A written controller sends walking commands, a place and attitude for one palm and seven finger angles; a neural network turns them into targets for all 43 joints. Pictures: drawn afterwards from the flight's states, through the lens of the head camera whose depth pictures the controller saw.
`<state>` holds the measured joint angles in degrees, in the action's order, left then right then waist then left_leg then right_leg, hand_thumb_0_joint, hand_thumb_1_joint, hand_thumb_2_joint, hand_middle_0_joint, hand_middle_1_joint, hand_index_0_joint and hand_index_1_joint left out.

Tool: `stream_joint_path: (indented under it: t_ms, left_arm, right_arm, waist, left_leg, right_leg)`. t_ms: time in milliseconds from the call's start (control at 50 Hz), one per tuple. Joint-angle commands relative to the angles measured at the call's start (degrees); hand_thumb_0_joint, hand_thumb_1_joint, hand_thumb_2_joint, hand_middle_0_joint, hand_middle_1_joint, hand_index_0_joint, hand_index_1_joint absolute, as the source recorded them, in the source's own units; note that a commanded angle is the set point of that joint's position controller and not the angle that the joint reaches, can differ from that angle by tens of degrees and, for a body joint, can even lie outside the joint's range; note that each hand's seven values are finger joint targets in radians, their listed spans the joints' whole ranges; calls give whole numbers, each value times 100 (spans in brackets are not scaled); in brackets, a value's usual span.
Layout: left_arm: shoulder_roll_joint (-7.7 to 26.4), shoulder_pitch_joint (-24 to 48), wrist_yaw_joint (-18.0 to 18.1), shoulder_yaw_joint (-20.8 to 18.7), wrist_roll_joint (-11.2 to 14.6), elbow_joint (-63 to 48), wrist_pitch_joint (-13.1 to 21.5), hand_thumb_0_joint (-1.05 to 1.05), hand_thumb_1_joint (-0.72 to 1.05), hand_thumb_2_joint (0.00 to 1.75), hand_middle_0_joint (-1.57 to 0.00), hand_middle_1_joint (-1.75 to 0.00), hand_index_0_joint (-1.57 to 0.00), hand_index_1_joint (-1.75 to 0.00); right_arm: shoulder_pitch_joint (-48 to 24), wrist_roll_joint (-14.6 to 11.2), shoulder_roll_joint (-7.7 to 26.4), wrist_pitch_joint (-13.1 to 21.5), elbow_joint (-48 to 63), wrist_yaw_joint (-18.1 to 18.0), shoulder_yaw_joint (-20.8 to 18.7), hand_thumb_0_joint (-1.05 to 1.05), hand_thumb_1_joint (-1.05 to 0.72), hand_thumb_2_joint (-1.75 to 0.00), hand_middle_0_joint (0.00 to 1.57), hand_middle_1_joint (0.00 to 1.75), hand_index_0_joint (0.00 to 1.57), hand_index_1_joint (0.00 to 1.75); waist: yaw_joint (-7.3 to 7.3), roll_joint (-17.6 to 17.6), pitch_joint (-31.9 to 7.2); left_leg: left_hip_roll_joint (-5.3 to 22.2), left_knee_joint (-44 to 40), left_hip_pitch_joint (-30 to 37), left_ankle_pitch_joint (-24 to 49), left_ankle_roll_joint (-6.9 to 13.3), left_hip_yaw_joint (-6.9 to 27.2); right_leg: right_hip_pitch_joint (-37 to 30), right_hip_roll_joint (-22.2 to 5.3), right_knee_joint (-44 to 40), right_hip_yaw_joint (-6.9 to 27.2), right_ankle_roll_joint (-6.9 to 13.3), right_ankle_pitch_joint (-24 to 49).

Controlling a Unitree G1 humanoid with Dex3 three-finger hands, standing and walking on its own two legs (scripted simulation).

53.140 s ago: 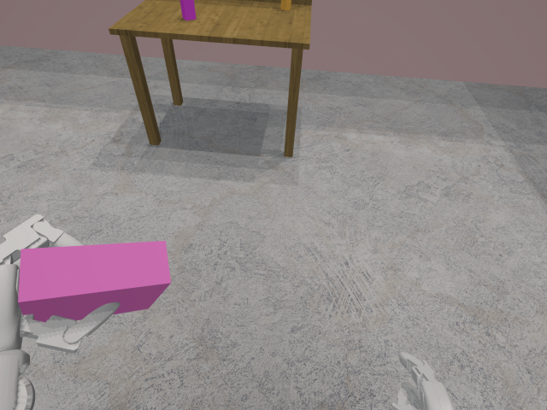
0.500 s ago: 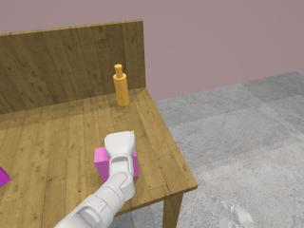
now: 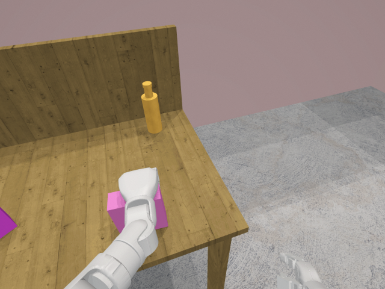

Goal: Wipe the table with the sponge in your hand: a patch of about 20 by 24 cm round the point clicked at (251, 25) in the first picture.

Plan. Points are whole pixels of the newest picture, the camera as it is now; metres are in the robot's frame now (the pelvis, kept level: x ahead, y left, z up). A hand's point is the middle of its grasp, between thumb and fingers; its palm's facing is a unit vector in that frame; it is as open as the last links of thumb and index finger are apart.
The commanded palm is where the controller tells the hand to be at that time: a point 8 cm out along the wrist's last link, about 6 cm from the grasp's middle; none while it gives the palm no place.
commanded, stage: slide back across to the middle lane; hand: left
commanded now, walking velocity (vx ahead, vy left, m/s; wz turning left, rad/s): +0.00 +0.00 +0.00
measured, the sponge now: (141, 215) +0.32 +0.17 -0.05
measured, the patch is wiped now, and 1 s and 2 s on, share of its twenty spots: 1.00 1.00 1.00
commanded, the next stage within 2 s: wipe forward along the middle lane in 0.30 s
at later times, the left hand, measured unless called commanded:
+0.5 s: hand (121, 200) +0.32 +0.21 +0.01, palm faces -0.08 -0.08 -0.99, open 9.1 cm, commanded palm +0.29 +0.20 +0.06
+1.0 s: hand (119, 184) +0.37 +0.23 +0.01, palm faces -0.10 -0.04 -0.99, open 9.1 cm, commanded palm +0.35 +0.22 +0.05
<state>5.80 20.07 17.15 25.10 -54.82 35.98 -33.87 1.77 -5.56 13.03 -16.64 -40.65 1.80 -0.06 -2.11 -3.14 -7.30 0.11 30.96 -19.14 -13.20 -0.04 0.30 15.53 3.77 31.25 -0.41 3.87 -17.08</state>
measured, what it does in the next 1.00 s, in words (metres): stands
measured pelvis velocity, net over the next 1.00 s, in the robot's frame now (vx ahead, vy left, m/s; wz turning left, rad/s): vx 0.00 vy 0.01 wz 0.01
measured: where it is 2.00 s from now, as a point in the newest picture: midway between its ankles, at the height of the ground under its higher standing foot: outside the picture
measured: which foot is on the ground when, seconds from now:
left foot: down 0.00-1.00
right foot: down 0.00-1.00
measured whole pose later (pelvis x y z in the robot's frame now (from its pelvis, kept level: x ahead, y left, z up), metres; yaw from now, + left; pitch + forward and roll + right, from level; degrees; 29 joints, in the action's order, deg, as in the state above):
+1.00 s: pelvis +0.00 +0.01 -0.01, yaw +0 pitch +6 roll -1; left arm 14.7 27.2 13.8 13.4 -57.4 43.0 -24.0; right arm 6.9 -5.3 14.2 -12.9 -40.9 -1.8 -0.2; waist -0.3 -2.7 -7.2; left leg 0.0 34.8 -26.7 -14.6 0.4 1.0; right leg 22.2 3.8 33.5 -1.1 3.3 -17.9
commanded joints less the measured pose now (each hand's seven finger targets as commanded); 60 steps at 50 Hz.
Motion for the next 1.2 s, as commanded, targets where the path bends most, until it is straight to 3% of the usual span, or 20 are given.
stream_joint_path:
  t_ms: [0,40,100,140,160,220,340,400,500,560,600,640,680,740,780,840,860,960,1080,1180]
  left_arm:
    - [541,1560,-33,-443,-23,-737,97,0,10,130,-120,-160,-120,-160]
    - [895,1271,-69,-822,-42,-776,190,0,10,130,-120,-160,-120,-160]
    - [658,1174,-123,-534,-113,-981,337,0,10,130,-120,-160,-120,-160]
    - [1056,943,-140,-930,-135,-1033,381,0,10,130,-120,-160,-120,-160]
    - [898,805,-154,-780,-115,-1089,392,0,10,130,-120,-160,-120,-160]
    - [1063,879,-160,-906,-142,-1186,423,0,10,130,-120,-160,-120,-160]
    - [1493,465,-253,-1331,-122,-1456,435,0,10,130,-120,-160,-120,-160]
    - [1291,335,-327,-1111,-143,-1497,480,0,10,130,-120,-160,-120,-160]
    - [1301,879,-462,-1055,-163,-1323,614,0,10,130,-120,-160,-120,-160]
    - [1322,1055,-468,-1088,-224,-1319,788,0,10,130,-120,-160,-120,-160]
    - [1225,1013,-453,-1048,-260,-1092,884,0,10,130,-120,-160,-120,-160]
    - [1570,1237,-413,-1375,-309,-795,931,0,10,130,-120,-160,-120,-160]
    - [1323,1373,-365,-1192,-296,-635,981,0,10,130,-120,-160,-120,-160]
    - [1621,1453,-295,-1497,-325,-246,982,0,10,130,-120,-160,-120,-160]
    - [1422,1544,-263,-1323,-296,-173,996,0,10,130,-120,-160,-120,-160]
    - [1610,1773,-234,-1465,-366,82,943,0,10,130,-120,-160,-120,-160]
    - [1414,1946,-231,-1244,-350,68,946,0,10,130,-120,-160,-120,-160]
    - [1733,2327,-192,-1464,-332,440,971,0,10,130,-120,-160,-120,-160]
    - [1449,2638,-83,-1285,-370,888,1113,0,10,130,-120,-160,-120,-160]
    - [1599,2954,82,-1442,-352,1290,1166,0,10,130,-120,-160,-120,-160]
  right_arm:
    - [-1315,-14,617,380,1015,-128,-191,0,-90,-90,20,30,20,30]
    - [-1257,10,676,403,1018,-141,-208,0,-90,-90,20,30,20,30]
    - [-1195,1,650,447,1075,-152,-216,0,-90,-90,20,30,20,30]
    - [-1198,7,708,467,1073,-160,-221,0,-90,-90,20,30,20,30]
    - [-1181,3,675,484,1123,-161,-212,0,-90,-90,20,30,20,30]
    - [-1174,0,697,528,1077,-198,-206,0,-90,-90,20,30,20,30]
    - [-1216,2,737,600,1141,-244,-192,0,-90,-90,20,30,20,30]
    - [-1129,3,735,648,1138,-237,-186,0,-90,-90,20,30,20,30]
    - [-998,2,774,681,1044,-304,-181,0,-90,-90,20,30,20,30]
    - [-879,29,762,702,1035,-317,-207,0,-90,-90,20,30,20,30]
    - [-786,43,757,733,1001,-320,-217,0,-90,-90,20,30,20,30]
    - [-729,52,810,713,915,-349,-204,0,-90,-90,20,30,20,30]
    - [-636,43,767,725,917,-365,-219,0,-90,-90,20,30,20,30]
    - [-564,57,834,702,848,-386,-220,0,-90,-90,20,30,20,30]
    - [-497,51,805,701,890,-406,-228,0,-90,-90,20,30,20,30]
    - [-430,62,853,657,841,-402,-240,0,-90,-90,20,30,20,30]
    - [-382,50,819,650,874,-404,-235,0,-90,-90,20,30,20,30]
    - [-212,47,852,611,810,-437,-244,0,-90,-90,20,30,20,30]
    - [27,74,824,645,740,-400,-294,0,-90,-90,20,30,20,30]
    - [179,87,839,641,659,-380,-305,0,-90,-90,20,30,20,30]
  waist:
    - [-55,825,-697]
    - [-170,793,-777]
    - [-78,764,-741]
    - [-169,754,-793]
    - [-165,754,-741]
    - [-110,792,-641]
    - [-224,678,-688]
    - [-124,775,-672]
    - [74,798,-500]
    - [68,589,-742]
    - [96,752,-765]
    - [84,824,-726]
    - [133,840,-748]
    - [93,879,-798]
    - [148,897,-929]
    - [154,874,-953]
    - [229,769,-948]
    - [269,749,-990]
    - [305,605,-1082]
    - [345,631,-1075]
  left_leg:
    - [-190,-303,469,280,244,9]
    - [-200,-337,435,341,238,64]
    - [-197,-290,495,396,258,-7]
    - [-216,-308,463,466,246,52]
    - [-228,-295,457,463,260,8]
    - [-227,-275,475,474,267,-12]
    - [-251,-302,514,633,265,21]
    - [-250,-212,550,816,288,-34]
    - [-238,-161,475,683,299,-19]
    - [-231,-87,544,821,300,-8]
    - [-224,-18,484,826,301,-22]
    - [-217,-46,308,680,267,33]
    - [-203,34,247,636,282,-16]
    - [-192,52,54,597,256,6]
    - [-186,137,16,621,273,-43]
    - [-167,118,-82,589,255,33]
    - [-156,156,-57,562,276,-18]
    - [-127,167,-202,399,277,43]
    - [-69,226,-208,322,276,53]
    - [-31,235,-364,195,264,85]
  right_leg:
    - [-20,-204,-829,423,24,744]
    - [-139,-182,-816,508,70,866]
    - [-114,-205,-801,482,38,993]
    - [-219,-179,-798,580,73,1111]
    - [-235,-198,-775,518,44,1127]
    - [-183,-202,-828,583,24,1216]
    - [-361,-196,-809,638,41,1487]
    - [-361,-208,-730,601,9,1969]
    - [-88,-220,-746,606,-21,1890]
    - [-95,-227,-599,503,6,2032]
    - [-16,-221,-571,490,-7,2115]
    - [71,-196,-568,554,9,1892]
    - [151,-225,-516,441,-29,1866]
    - [175,-224,-476,488,-22,1857]
    - [171,-259,-431,400,-66,1926]
    - [274,-225,-400,411,-33,1768]
    - [324,-254,-391,336,-65,1719]
    - [463,-226,-379,257,-70,1298]
    - [772,-177,-302,131,-44,992]
    - [939,-152,-256,82,-49,761]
